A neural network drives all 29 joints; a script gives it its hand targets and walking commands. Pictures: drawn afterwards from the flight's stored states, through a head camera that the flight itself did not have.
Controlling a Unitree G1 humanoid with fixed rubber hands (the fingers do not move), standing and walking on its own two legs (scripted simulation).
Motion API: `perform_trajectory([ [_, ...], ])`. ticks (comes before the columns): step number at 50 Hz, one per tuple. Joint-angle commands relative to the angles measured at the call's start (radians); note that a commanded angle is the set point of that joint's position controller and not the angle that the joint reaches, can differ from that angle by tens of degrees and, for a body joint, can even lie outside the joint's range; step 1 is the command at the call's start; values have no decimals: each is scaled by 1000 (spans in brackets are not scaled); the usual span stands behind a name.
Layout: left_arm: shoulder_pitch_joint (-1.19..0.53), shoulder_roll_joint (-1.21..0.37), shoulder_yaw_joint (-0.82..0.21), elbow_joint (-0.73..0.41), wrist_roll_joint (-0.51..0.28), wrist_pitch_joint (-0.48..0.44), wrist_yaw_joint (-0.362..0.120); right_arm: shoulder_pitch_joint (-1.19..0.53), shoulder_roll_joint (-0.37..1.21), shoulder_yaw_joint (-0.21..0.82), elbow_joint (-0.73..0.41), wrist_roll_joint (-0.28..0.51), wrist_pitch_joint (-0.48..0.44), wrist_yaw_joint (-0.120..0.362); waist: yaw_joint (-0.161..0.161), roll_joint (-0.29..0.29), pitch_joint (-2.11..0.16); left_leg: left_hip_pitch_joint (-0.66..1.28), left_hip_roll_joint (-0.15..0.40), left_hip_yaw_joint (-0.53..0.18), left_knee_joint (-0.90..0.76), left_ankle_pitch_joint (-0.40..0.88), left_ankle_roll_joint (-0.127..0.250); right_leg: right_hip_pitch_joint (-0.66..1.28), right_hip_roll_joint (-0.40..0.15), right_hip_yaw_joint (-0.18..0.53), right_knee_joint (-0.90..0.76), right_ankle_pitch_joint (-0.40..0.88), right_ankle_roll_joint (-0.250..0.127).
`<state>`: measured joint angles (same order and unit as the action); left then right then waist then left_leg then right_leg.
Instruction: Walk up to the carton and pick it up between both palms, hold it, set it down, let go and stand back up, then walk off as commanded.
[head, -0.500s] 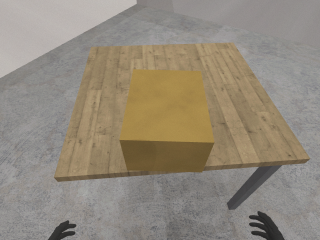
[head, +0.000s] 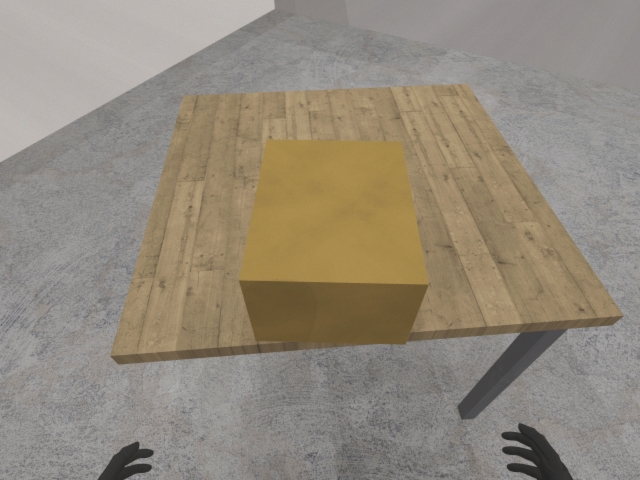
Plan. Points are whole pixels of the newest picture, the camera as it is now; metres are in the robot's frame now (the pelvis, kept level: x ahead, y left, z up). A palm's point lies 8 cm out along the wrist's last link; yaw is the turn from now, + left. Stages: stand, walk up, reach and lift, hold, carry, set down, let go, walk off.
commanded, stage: stand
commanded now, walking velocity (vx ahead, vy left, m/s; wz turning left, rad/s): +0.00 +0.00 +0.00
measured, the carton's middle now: (332, 236) +0.47 -0.02 -0.01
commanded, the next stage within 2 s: walk off in 0.90 s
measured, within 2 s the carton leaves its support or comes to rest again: neither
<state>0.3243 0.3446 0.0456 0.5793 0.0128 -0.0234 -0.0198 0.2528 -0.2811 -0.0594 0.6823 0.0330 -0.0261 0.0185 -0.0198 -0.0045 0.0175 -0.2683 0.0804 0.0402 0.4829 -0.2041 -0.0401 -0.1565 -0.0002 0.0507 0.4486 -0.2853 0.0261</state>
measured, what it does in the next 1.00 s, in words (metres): stands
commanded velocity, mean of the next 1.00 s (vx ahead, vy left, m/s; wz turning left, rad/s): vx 0.00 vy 0.00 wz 0.00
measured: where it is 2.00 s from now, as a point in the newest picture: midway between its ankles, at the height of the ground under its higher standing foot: outside the picture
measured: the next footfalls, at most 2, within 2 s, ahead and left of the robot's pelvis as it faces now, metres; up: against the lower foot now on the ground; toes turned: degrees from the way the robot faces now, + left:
right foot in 1.88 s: -0.13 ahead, -0.10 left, +0.00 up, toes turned +4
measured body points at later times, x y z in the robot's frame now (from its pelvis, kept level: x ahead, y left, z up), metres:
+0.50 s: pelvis -0.01 +0.00 +0.00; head +0.00 +0.01 +0.45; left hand +0.11 +0.29 -0.09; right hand +0.11 -0.28 -0.10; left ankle +0.03 +0.14 -0.74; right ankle -0.03 -0.14 -0.74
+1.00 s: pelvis -0.01 +0.00 +0.00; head -0.02 +0.01 +0.45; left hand +0.10 +0.29 -0.09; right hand +0.09 -0.28 -0.10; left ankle +0.03 +0.14 -0.74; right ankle -0.03 -0.14 -0.74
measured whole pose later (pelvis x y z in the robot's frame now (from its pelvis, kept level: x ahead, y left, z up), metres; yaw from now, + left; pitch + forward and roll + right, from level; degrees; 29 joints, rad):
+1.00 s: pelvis -0.01 +0.00 +0.00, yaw +0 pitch -2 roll -1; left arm 0.32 0.35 0.04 0.64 0.01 -0.02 -0.02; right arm 0.28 -0.29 -0.05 0.72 0.03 -0.02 0.02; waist -0.02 0.00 0.01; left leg -0.27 0.08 0.04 0.48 -0.19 -0.04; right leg -0.16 0.00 0.05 0.45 -0.27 0.03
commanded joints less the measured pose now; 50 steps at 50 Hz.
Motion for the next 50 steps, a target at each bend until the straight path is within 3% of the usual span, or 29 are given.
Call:
perform_trajectory([
  [1,0,225,61,-9,5,-43,12,7,-241,-40,-38,-50,-27,-6,15,66,-90,144,51,-69,-33,202,81,-6,-107,33,-19,220,-60],
  [4,-11,210,54,-2,-2,-36,12,7,-269,-51,-41,-46,-32,-11,25,14,-111,163,54,-66,-1,303,90,7,-98,10,-9,284,-54],
  [8,-5,210,51,2,-4,-48,11,43,-256,-48,-28,-42,-20,-14,2,44,-84,163,56,-61,0,241,77,-17,-111,41,-33,265,-56],
  [10,-23,198,49,2,2,-42,13,15,-257,-55,-24,-51,-27,-12,20,25,-128,155,57,-68,-23,208,90,23,-107,29,-19,206,-50],
  [11,-25,180,41,-5,-6,-43,12,0,-253,-43,-35,-45,-30,-14,25,65,-81,119,55,-63,-12,204,93,15,-97,30,-27,196,-45],
  [12,-26,210,43,13,-1,-36,22,10,-224,-42,-28,-44,-28,-5,-1,44,-87,174,53,-65,-23,222,86,-35,-101,22,-11,243,-48],
  [13,-10,219,51,-9,-9,-35,18,6,-266,-43,-31,-45,-31,-10,23,37,-113,162,62,-56,-12,225,87,-6,-93,17,-14,198,-46],
  [15,-11,233,56,11,-7,-35,14,24,-246,-43,-26,-48,-20,-11,12,6,-61,150,51,-64,-33,227,78,-22,-104,22,-23,232,-57],
  [18,-22,197,44,23,-7,-28,17,13,-253,-45,-27,-50,-23,-5,3,91,-70,145,40,-49,-30,184,76,-35,-105,42,-25,228,-53],
  [19,-22,238,61,14,-7,-26,21,16,-234,-45,-27,-45,-24,-13,5,19,-55,144,61,-68,-24,238,74,-43,-98,5,-15,209,-49],
  [20,-17,214,52,27,-14,-22,22,38,-299,-50,-11,-41,-25,-13,8,73,-92,149,53,-60,-9,203,76,-24,-103,36,-37,217,-55],
  [21,-38,243,60,0,-6,-31,18,28,-240,-42,-22,-40,-28,-15,-7,26,-71,154,48,-65,-12,218,77,-28,-102,25,-25,237,-55],
  [23,-23,199,49,17,-17,-32,16,1,-272,-45,-32,-54,-26,-19,21,69,-106,119,52,-68,-22,201,84,18,-105,36,-23,206,-51],
  [25,-56,226,56,2,-6,-25,24,-7,-248,-44,-25,-53,-18,-11,16,14,-88,125,55,-68,-22,213,79,-11,-109,15,-12,222,-55],
  [26,-57,230,62,8,-15,-25,20,-2,-267,-47,-26,-53,-20,-18,18,61,-60,144,51,-54,-25,208,80,-43,-109,43,-29,203,-59],
  [27,-48,242,60,16,-6,-33,16,7,-267,-53,-25,-42,-27,-18,8,4,-102,162,56,-74,-24,186,79,-37,-107,36,-25,225,-65],
  [29,-13,209,57,20,-2,-37,12,35,-251,-46,-10,-41,-22,-9,11,60,-77,152,59,-66,-23,210,77,-27,-94,15,-29,186,-56],
  [32,-44,217,49,27,-2,-34,15,-15,-258,-45,-15,-46,-22,-15,24,-15,-49,111,46,-66,-45,161,72,-11,-101,18,-36,186,-49],
  [33,-45,197,44,21,-8,-27,13,-2,-267,-45,-11,-48,-20,-19,16,45,-87,126,45,-69,-51,114,76,-28,-96,16,-33,150,-54],
  [35,-27,230,49,33,-13,-30,17,19,-257,-39,-17,-34,-27,-12,-3,71,-67,155,53,-77,-37,130,80,-47,-103,40,-48,173,-47],
  [36,-45,247,60,27,-14,-36,15,27,-259,-46,-18,-43,-29,-12,-8,38,-55,141,67,-84,-34,191,78,-51,-105,29,-43,186,-42],
  [37,-60,215,47,36,-2,-40,12,24,-262,-46,0,-48,-32,-12,-1,18,-70,122,55,-79,-43,122,77,-12,-100,27,-49,161,-45],
  [39,-14,209,55,46,-19,-38,17,15,-272,-44,0,-52,-29,-16,21,104,-76,130,53,-65,-47,168,83,-11,-107,43,-35,156,-56],
  [41,-29,207,41,54,-7,-34,13,8,-273,-44,-9,-39,-32,-14,20,10,-54,120,70,-97,-40,164,82,-15,-99,16,-32,149,-49],
  [43,-10,181,37,56,-6,-29,12,53,-259,-43,8,-36,-29,-11,10,89,-72,144,57,-67,-38,165,79,-8,-105,33,-31,152,-45],
  [44,-23,190,42,58,-17,-27,11,41,-258,-50,6,-42,-30,-13,6,27,-60,139,63,-79,-44,183,74,-31,-108,16,-26,163,-46],
  [48,-64,206,45,41,-6,-32,10,33,-268,-48,14,-41,-29,-16,-1,92,-61,138,55,-67,-41,115,77,-51,-106,45,-53,149,-48],
  [49,-52,199,45,36,-11,-27,12,-3,-245,-41,2,-46,-26,-15,17,36,-50,129,62,-93,-55,109,78,-60,-102,34,-40,93,-52],
  [50,-38,192,43,39,-11,-30,12,2,-249,-43,-8,-39,-22,-9,12,48,-71,113,65,-67,-51,103,69,-22,-108,21,-50,125,-49],
])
